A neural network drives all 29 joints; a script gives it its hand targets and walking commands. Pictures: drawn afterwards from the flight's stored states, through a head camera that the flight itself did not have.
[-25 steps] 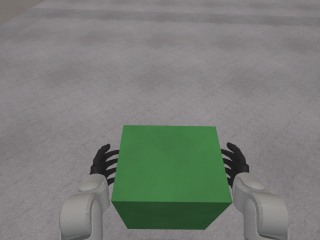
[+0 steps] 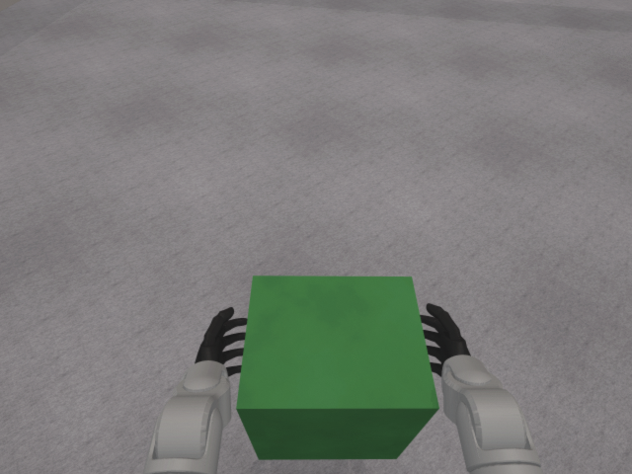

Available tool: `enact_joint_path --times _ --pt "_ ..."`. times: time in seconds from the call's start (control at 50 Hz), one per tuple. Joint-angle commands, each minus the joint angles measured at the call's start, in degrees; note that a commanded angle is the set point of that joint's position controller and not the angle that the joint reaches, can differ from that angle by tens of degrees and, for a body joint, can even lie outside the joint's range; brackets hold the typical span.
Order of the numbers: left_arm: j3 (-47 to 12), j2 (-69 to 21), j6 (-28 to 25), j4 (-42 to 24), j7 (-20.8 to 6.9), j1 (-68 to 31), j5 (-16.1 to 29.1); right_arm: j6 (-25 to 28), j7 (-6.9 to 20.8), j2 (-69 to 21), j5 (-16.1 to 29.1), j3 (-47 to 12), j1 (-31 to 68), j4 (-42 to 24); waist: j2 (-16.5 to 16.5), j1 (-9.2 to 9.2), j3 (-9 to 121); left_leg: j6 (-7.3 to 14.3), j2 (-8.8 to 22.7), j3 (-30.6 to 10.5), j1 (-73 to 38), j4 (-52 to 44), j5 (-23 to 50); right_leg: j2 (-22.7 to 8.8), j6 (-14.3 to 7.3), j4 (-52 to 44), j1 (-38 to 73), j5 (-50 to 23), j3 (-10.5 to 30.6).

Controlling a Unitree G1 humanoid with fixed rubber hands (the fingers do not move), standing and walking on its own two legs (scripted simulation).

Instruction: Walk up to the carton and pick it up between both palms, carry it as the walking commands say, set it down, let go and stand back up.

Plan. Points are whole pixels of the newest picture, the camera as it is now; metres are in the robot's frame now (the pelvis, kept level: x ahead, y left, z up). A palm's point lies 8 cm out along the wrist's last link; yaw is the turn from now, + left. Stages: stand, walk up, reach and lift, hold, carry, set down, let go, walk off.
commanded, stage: hold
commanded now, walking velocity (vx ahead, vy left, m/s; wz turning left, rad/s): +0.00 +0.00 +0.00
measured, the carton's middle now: (330, 374) +0.26 +0.01 -0.07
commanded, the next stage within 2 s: set down in 0.54 s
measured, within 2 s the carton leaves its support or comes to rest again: neither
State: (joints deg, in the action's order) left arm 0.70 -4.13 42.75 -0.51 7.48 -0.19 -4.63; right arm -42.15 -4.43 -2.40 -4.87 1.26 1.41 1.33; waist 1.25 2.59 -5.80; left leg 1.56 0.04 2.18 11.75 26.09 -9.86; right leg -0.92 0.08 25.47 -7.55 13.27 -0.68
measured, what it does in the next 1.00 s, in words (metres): stands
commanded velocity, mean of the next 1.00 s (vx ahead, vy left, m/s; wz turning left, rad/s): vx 0.00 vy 0.00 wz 0.00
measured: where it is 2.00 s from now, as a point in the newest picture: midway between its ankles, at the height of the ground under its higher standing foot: outside the picture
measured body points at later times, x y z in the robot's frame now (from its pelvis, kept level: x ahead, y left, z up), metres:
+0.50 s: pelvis +0.00 -0.03 +0.00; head -0.05 -0.03 +0.45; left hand +0.28 +0.14 +0.04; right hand +0.30 -0.17 +0.04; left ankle +0.05 +0.10 -0.74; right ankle +0.01 -0.13 -0.74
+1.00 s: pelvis -0.01 -0.01 -0.01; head -0.01 +0.00 +0.44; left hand +0.30 +0.15 -0.01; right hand +0.31 -0.16 -0.01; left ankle +0.05 +0.10 -0.74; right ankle +0.01 -0.13 -0.74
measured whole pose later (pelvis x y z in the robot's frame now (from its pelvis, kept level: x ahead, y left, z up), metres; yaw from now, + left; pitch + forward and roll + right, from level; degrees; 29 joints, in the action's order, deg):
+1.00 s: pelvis -0.01 -0.01 -0.01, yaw -1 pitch -4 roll +0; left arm 20.3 -10.1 33.0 23.2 -1.0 -19.9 -20.3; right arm -30.1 0.8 -10.4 -18.9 20.1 20.8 27.5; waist 1.5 1.6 -3.5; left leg 0.5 0.8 2.1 16.0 31.0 -11.5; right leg -0.1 -0.5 32.5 -12.9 16.1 -0.1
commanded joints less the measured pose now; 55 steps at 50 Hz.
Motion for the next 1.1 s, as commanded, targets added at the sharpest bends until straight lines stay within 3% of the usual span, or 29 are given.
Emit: enact_joint_path --times 0.0,0.04,0.08,0.18,0.34,0.52,0.54,0.64,0.78,1.08 --pt "-28.64 -30.02 -7.49 -19.16 -7.45 -28.57 13.52 8.09 6.24 -24.89 9.29 -21.78 22.68 -15.46 -4.29 -3.79 33.49 -0.96 -1.46 -8.65 -20.44 -0.75 19.55 4.15 -4.14 -0.49 1.61 -16.46 4.45" --pt "-25.85 -27.68 -6.36 -12.33 -7.85 -25.79 11.82 6.87 6.43 -24.05 7.89 -20.21 19.43 -9.31 -4.45 -3.48 22.51 -0.48 -1.58 -7.94 -14.97 -2.79 12.81 4.05 -3.95 -2.03 -0.15 -11.17 3.78" --pt "-22.75 -27.84 -5.53 -6.10 -8.24 -23.02 10.26 5.93 6.97 -24.18 7.65 -20.17 19.72 -6.06 -3.86 -1.86 15.21 -0.17 -1.64 -7.53 -10.95 -4.73 7.25 4.19 -3.88 -2.90 -0.34 -6.64 3.31" --pt "-20.62 -34.96 -3.80 1.16 -9.90 -27.40 7.89 4.43 9.35 -31.59 8.41 -21.62 27.13 -0.60 -1.59 -0.22 11.90 -0.19 -2.47 -7.13 -7.44 -6.35 -0.44 4.69 -3.38 -2.63 1.33 -2.63 3.63" --pt "-21.75 -49.80 -2.02 5.30 -16.67 -38.76 5.90 2.74 13.87 -51.06 7.07 -23.93 39.26 5.78 0.76 -1.03 13.96 -1.11 -4.17 -5.93 -11.95 -4.02 2.82 3.83 -2.46 -5.55 0.88 -3.37 6.11" --pt "-18.30 -54.62 -1.67 10.72 -21.74 -45.51 3.10 2.47 16.38 -61.36 5.33 -20.87 44.38 13.71 -0.15 -0.59 14.18 -1.26 -4.72 -5.39 -14.10 -4.43 2.17 2.75 -1.31 -7.63 1.98 -4.61 7.52" --pt "-19.81 -54.17 -1.74 7.66 -22.05 -45.20 4.67 2.67 16.07 -63.18 4.22 -20.29 41.89 12.50 0.24 -3.65 15.67 -0.40 -5.60 -5.06 -17.17 -2.85 6.79 3.24 -1.46 -8.23 -1.10 -7.54 6.43" --pt "-13.87 -52.03 -2.33 14.33 -22.57 -45.02 1.45 3.31 16.56 -62.57 1.70 -14.68 42.17 18.54 0.01 -1.46 12.62 0.00 -5.31 -4.86 -14.36 -3.01 3.57 2.83 -1.51 -7.63 -2.15 -3.66 6.92" --pt "-11.10 -55.28 -6.87 19.58 -22.35 -48.02 -0.36 8.14 17.87 -61.09 -0.44 -10.81 46.09 23.19 -0.40 -0.84 16.10 -0.08 -5.11 -4.98 -13.64 -0.85 4.94 3.97 -2.48 -4.26 -5.03 -3.47 6.62" --pt "-8.14 -59.80 -17.12 27.93 -19.58 -49.75 -5.23 19.19 19.67 -55.92 -4.81 -6.07 51.46 28.88 -2.19 -2.25 24.31 -0.89 -4.36 -7.79 -5.45 5.52 5.13 6.33 -3.77 5.77 -17.98 -1.42 5.79"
